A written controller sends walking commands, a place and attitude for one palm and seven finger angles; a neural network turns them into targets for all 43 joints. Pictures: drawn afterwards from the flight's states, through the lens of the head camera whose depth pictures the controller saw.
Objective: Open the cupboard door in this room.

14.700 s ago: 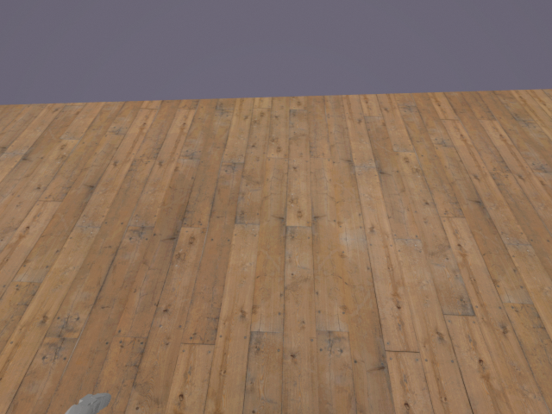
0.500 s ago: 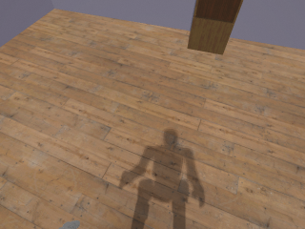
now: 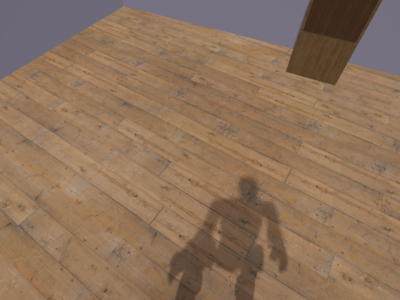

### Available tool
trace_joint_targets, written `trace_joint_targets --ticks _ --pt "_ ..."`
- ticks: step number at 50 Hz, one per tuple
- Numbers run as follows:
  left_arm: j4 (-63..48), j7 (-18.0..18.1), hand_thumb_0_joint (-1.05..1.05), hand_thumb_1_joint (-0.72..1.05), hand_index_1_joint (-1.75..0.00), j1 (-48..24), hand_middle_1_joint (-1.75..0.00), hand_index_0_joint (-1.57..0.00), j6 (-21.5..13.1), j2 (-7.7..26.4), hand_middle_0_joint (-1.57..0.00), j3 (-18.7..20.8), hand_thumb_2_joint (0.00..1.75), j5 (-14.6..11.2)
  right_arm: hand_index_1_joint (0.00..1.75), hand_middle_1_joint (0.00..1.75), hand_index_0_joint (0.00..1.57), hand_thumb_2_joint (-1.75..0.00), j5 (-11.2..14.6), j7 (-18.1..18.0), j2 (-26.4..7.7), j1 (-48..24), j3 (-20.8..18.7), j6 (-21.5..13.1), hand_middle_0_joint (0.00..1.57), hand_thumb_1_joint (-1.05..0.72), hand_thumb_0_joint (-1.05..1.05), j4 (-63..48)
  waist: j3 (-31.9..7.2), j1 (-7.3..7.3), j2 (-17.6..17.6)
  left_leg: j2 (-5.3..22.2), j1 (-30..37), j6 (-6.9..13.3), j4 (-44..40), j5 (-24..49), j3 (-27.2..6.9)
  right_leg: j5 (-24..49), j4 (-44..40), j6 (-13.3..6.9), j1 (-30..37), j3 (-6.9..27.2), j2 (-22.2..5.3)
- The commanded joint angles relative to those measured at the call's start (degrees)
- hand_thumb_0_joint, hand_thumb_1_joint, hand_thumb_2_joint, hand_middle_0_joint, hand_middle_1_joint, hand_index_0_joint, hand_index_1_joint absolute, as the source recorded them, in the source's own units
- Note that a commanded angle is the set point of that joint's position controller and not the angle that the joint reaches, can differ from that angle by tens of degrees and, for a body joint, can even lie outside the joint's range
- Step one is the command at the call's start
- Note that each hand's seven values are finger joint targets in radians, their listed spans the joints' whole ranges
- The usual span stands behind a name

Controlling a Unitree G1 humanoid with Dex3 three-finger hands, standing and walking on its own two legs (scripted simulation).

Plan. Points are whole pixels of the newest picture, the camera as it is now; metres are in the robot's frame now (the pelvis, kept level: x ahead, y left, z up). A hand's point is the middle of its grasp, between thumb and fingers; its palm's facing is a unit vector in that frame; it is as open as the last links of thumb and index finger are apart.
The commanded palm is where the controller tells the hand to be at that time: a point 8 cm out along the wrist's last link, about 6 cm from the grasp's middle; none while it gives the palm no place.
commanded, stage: stand and wait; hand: left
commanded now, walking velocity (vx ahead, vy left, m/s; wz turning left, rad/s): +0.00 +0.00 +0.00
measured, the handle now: out of the picture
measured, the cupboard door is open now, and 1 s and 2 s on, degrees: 0 0 0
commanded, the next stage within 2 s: turn or walk to find it in 0.12 s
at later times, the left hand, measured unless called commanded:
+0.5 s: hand out of the picture +0.01 +0.18 -0.17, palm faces +0.04 -0.98 -0.19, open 7.4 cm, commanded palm none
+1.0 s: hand out of the picture -0.01 +0.18 -0.17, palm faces +0.07 -0.98 -0.21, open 7.4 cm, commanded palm none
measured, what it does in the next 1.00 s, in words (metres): stands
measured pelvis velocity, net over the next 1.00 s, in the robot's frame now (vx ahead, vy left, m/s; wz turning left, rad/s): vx -0.01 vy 0.00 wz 0.04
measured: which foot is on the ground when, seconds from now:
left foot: down 0.00-1.00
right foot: down 0.00-1.00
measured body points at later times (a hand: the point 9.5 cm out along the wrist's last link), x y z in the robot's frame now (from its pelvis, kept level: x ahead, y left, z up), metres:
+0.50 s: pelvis -0.01 +0.00 +0.01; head +0.00 +0.00 +0.46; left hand +0.01 +0.23 -0.15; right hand +0.03 -0.23 -0.15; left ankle -0.01 +0.12 -0.73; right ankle -0.02 -0.13 -0.73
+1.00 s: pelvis -0.01 +0.00 +0.01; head +0.00 +0.00 +0.46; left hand -0.01 +0.23 -0.15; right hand -0.01 -0.23 -0.15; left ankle -0.01 +0.12 -0.73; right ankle -0.01 -0.13 -0.73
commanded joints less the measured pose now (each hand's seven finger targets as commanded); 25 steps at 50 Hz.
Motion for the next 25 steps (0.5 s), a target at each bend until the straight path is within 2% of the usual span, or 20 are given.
trace_joint_targets --ticks 1,2,4,6,7,9,10,11,12,13,14,15,17,19,21,25 --pt "-2.09 0.46 0.0 0.9 -0.3 0.48 -0.3 -0.2 -0.13 4.17 -0.2 -0.11 0.9 -0.84 0.3 0.3 0.2 -0.9 -0.18 -1.11 -8.7 4.04 -1.29 -1.95 0.2 -0.9 0.0 -0.83 -8.21 -2.52 11.17 17.11 11.99 10.06 -10.77 33.24 -15.7 -8.99 8.43 1.72 -8.17 2.95 -0.82" --pt "-1.2 0.6 0.0 0.9 -0.3 -0.98 -0.3 -0.2 0.4 4.11 -0.2 -0.24 0.9 -0.84 0.3 0.3 0.2 -0.9 -0.16 -1.59 -7.91 3.19 -0.94 -2.1 0.2 -0.9 0.0 -0.28 -6.09 -2.71 13.24 16.51 9.01 11.13 -12.65 32.77 -15.13 -11.59 12.6 1.83 -7.74 4.44 -1.34" --pt "0.15 0.29 0.0 0.9 -0.3 -1.11 -0.3 -0.2 0.5 4.39 -0.2 -0.28 0.9 -0.76 0.3 0.3 0.2 -0.9 -0.25 -1.99 -6.26 1.63 -0.43 -2.11 0.2 -0.9 0.0 0.2 -3.79 -1.96 10.42 14.29 8.09 10.94 -10.76 37.3 -11.77 -9.58 11.92 1.23 -7.72 5.94 -1.9" --pt "1.59 -0.02 0.0 0.9 -0.3 0.63 -0.3 -0.2 0.27 3.64 -0.2 -0.53 0.9 -0.69 0.3 0.3 0.2 -0.9 -0.16 -1.98 -6.21 0.51 -0.55 -2.11 0.2 -0.9 0.0 0.48 -4.56 -1.25 7.88 12.59 8.44 9.68 -9.95 34.86 -8.91 -5.97 6.2 1.39 -5.51 4.91 -1.61" --pt "2.01 -0.08 0.0 0.9 -0.3 1.41 -0.3 -0.2 0.14 3.64 -0.2 -0.55 0.9 -0.7 0.3 0.3 0.2 -0.9 -0.06 -1.89 -6.18 0.37 -0.56 -2.0 0.2 -0.9 0.0 0.57 -4.43 -1.04 7.33 11.51 7.26 8.84 -9.43 32.82 -8.66 -2.9 2.52 1.6 -3.65 4.1 -1.22" --pt "2.9 0.03 0.0 0.9 -0.3 3.75 -0.3 -0.2 -0.19 4.39 -0.2 -0.43 0.9 -0.58 0.3 0.3 0.2 -0.9 0.31 -1.6 -5.89 -0.58 -0.78 -1.73 0.2 -0.9 0.0 0.32 -4.17 -0.14 5.58 9.16 4.22 6.53 -7.41 24.98 -7.85 5.77 -5.33 1.94 0.46 3.22 -1.24" --pt "2.8 0.13 0.0 0.9 -0.3 4.06 -0.3 -0.2 -0.5 5.5 -0.2 -0.04 0.9 -0.38 0.3 0.3 0.2 -0.9 0.45 -1.37 -5.21 -0.44 -0.98 -1.62 0.2 -0.9 0.0 -0.11 -3.58 -0.19 2.62 7.26 1.32 4.73 -5.65 19.59 -7.2 11.65 -8.63 1.54 2.48 4.8 -2.65" --pt "2.19 0.27 0.0 0.9 -0.3 3.41 -0.3 -0.2 -0.62 7.16 -0.2 0.22 0.9 -0.17 0.3 0.3 0.2 -0.9 0.54 -1.03 -3.98 -0.02 -0.86 -1.47 0.2 -0.9 0.0 -0.8 -3.27 -0.75 -1.11 4.81 -1.8 3.15 -4.2 12.62 -5.61 14.95 -9.7 0.49 3.72 7.6 -5.74" --pt "1.73 0.14 0.0 0.9 -0.3 1.9 -0.3 -0.2 -0.67 8.22 -0.2 0.33 0.9 -0.21 0.3 0.3 0.2 -0.9 0.45 -0.74 -3.12 -0.22 -0.75 -1.09 0.2 -0.9 0.0 -1.15 -2.1 -1.25 -5.18 2.55 -1.83 1.7 -3.61 5.0 -3.43 11.67 -11.38 -0.98 0.57 10.13 -8.37" --pt "1.32 0.02 0.0 0.9 -0.3 0.44 -0.3 -0.2 -0.82 8.87 -0.2 0.61 0.9 -0.27 0.3 0.3 0.2 -0.9 0.26 -0.74 -2.26 0.3 -0.72 -0.63 0.2 -0.9 0.0 -1.06 -0.44 -1.75 -10.31 0.96 -0.89 0.73 -1.74 1.72 -1.64 7.63 -14.06 -2.76 -2.93 12.35 -9.92" --pt "1.03 -0.02 0.0 0.9 -0.3 -0.45 -0.3 -0.2 -0.9 8.82 -0.2 0.55 0.9 -0.31 0.3 0.3 0.2 -0.9 0.11 -0.75 -1.99 0.99 -0.55 -0.55 0.2 -0.9 0.0 -0.86 0.44 -2.09 -11.39 0.71 0.74 0.7 -1.32 1.92 -1.42 6.85 -15.15 -3.85 -5.25 13.01 -10.58" --pt "0.83 0.04 0.0 0.9 -0.3 -1.38 -0.3 -0.2 -0.84 8.5 -0.2 0.48 0.9 -0.35 0.3 0.3 0.2 -0.9 0.01 -0.71 -1.8 2.07 -0.42 -0.56 0.2 -0.9 0.0 -0.31 0.75 -2.55 -9.28 1.16 1.77 0.71 -2.03 3.27 -1.67 6.47 -14.82 -3.82 -6.15 11.92 -9.85" --pt "0.33 0.08 0.0 0.9 -0.3 -2.54 -0.3 -0.2 -0.74 7.49 -0.2 0.26 0.9 -0.62 0.3 0.3 0.2 -0.9 -0.14 -0.68 -1.81 3.86 0.16 -1.05 0.2 -0.9 0.0 0.67 -0.04 -2.84 -4.11 2.96 2.88 1.24 -5.74 7.31 -3.74 4.77 -12.47 -2.02 -5.58 8.58 -6.62" --pt "0.65 0.15 0.0 0.9 -0.3 -1.25 -0.3 -0.2 -0.63 5.98 -0.2 -0.04 0.9 -0.69 0.3 0.3 0.2 -0.9 -0.08 -0.8 -2.78 3.47 0.31 -1.83 0.2 -0.9 0.0 1.15 -1.14 -1.49 0.31 4.99 1.68 2.26 -8.55 10.13 -6.2 7.7 -10.41 -0.31 -2.08 6.21 -4.04" --pt "1.35 0.22 0.0 0.9 -0.3 -0.48 -0.3 -0.2 -0.67 5.56 -0.2 -0.17 0.9 -0.74 0.3 0.3 0.2 -0.9 0.01 -0.88 -2.83 3.28 0.53 -2.18 0.2 -0.9 0.0 1.47 -1.5 -0.94 1.35 5.2 0.15 2.31 -9.75 9.6 -6.37 9.45 -10.64 -0.12 0.86 5.94 -3.77" --pt "2.01 0.28 0.0 0.9 -0.3 -0.21 -0.3 -0.2 -1.0 5.6 -0.2 -0.24 0.9 -0.92 0.3 0.3 0.2 -0.9 0.08 -1.1 -2.63 5.39 0.75 -2.56 0.2 -0.9 0.0 2.58 -2.87 -0.99 0.85 4.86 1.43 1.81 -9.6 12.63 -5.38 12.94 -11.19 -0.55 3.43 5.8 -4.1"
